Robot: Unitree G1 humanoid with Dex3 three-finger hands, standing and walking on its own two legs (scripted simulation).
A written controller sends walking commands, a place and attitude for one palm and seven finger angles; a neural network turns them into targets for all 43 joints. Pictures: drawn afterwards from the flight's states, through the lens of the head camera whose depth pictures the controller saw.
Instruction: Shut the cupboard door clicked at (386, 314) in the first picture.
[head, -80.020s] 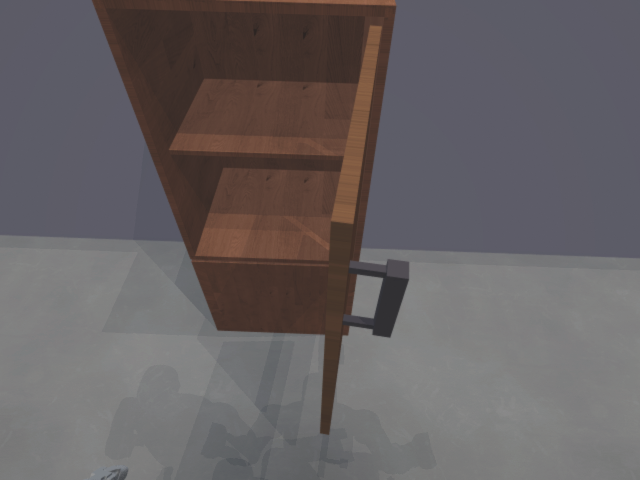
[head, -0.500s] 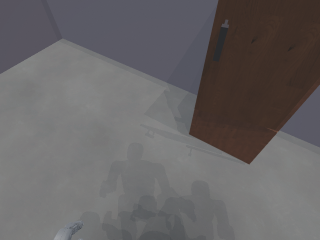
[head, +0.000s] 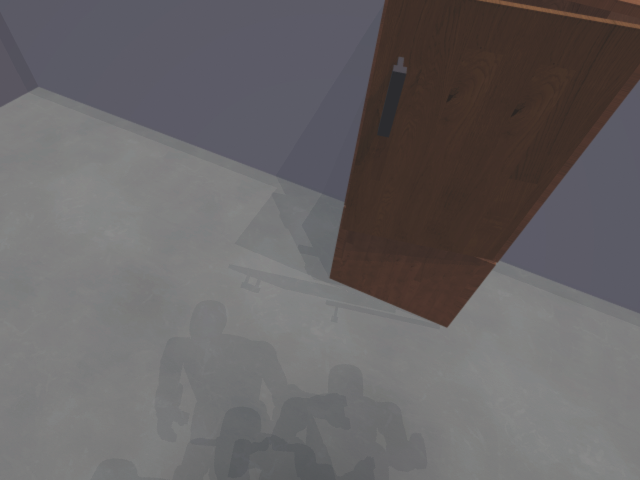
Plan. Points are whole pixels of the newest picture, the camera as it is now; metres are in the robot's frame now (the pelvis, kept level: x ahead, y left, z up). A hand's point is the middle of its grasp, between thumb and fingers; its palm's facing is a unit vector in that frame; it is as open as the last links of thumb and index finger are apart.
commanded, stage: take the last steps up to it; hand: left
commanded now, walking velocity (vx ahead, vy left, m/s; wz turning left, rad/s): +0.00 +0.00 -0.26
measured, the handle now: (392, 97) +0.74 -0.07 +0.09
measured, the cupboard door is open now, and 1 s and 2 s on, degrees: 13 13 13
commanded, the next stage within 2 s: come to a stop and stand still in 0.98 s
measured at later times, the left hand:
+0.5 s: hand (239, 452) +0.18 +0.12 -0.15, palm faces -0.18 -0.96 -0.22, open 7.4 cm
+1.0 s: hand (281, 477) +0.16 +0.05 -0.19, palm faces -0.11 -0.99 -0.11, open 7.4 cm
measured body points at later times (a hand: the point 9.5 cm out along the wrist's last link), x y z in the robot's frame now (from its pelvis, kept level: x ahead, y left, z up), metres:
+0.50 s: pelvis +0.03 -0.06 +0.00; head +0.04 -0.08 +0.45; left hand +0.19 +0.17 -0.13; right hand -0.07 -0.30 -0.16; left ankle +0.00 +0.09 -0.72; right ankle +0.02 -0.16 -0.73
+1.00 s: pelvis +0.20 -0.11 -0.01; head +0.23 -0.09 +0.44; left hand +0.17 +0.11 -0.17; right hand +0.26 -0.34 -0.14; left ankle +0.27 -0.04 -0.73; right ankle +0.05 -0.17 -0.67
